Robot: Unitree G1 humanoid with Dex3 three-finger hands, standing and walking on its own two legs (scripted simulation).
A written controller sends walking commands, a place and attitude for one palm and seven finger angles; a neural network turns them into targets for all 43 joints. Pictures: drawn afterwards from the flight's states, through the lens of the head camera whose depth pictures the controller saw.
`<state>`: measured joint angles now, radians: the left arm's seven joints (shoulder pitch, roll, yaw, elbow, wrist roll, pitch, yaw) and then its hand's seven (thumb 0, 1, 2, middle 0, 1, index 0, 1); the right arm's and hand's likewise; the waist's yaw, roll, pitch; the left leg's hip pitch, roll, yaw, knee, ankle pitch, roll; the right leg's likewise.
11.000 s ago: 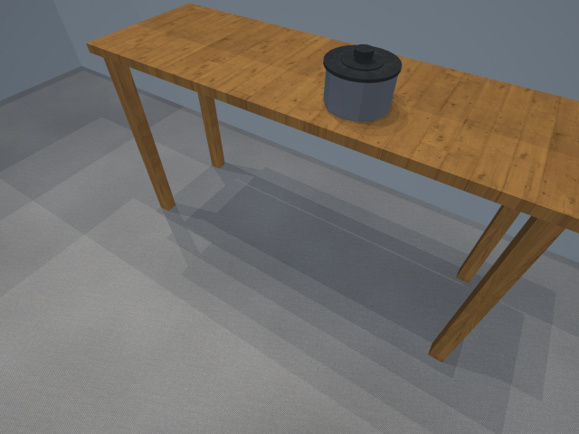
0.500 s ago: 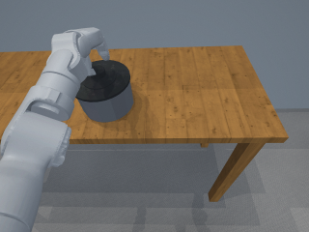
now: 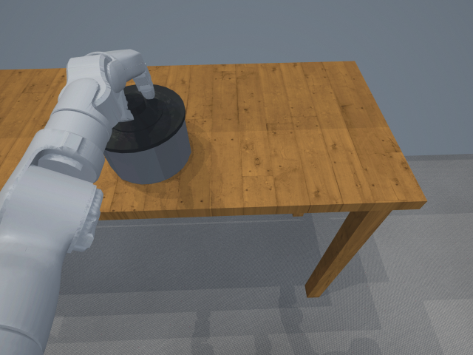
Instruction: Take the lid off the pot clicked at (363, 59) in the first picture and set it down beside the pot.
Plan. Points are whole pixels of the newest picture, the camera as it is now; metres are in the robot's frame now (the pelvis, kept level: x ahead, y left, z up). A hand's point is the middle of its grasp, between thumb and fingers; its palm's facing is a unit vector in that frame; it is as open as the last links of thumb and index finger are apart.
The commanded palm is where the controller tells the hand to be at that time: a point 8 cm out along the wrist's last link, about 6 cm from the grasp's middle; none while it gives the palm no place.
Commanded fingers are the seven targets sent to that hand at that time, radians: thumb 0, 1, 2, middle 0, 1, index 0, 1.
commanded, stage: lower the open fingers around the knob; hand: left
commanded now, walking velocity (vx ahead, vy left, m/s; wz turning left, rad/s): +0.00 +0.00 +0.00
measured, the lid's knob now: (132, 104) +0.52 +0.15 +0.14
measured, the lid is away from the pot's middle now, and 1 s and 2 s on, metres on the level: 0.00 0.00 0.01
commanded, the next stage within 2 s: close the fingers and squeeze the knob in 0.40 s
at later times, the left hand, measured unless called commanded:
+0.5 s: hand (126, 105) +0.49 +0.15 +0.17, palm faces -0.39 -0.05 -0.92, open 10.1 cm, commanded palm +0.49 +0.15 +0.22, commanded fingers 0.00 -0.09 0.93 -0.47 -0.75 -0.47 -0.75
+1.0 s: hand (125, 106) +0.49 +0.15 +0.16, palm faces -0.40 -0.08 -0.91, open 9.0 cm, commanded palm +0.49 +0.16 +0.22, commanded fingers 0.00 0.15 0.91 -0.57 -1.03 -0.57 -1.03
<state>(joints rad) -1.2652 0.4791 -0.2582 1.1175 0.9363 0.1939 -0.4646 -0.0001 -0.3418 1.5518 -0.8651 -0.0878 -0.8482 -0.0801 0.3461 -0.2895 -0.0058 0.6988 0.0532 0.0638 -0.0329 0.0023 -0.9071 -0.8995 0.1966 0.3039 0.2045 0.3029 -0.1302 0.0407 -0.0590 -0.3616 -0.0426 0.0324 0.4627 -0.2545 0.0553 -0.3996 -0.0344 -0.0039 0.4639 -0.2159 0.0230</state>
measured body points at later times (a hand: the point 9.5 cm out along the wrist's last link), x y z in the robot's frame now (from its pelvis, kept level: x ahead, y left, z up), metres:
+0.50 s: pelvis +0.01 +0.01 +0.00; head +0.05 -0.01 +0.45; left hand +0.51 +0.15 +0.22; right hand +0.06 -0.26 -0.13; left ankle -0.02 +0.09 -0.74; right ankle +0.00 -0.14 -0.74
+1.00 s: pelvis +0.01 +0.00 +0.00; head +0.05 -0.02 +0.45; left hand +0.51 +0.15 +0.21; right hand +0.04 -0.27 -0.13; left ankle -0.02 +0.09 -0.74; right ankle +0.00 -0.14 -0.74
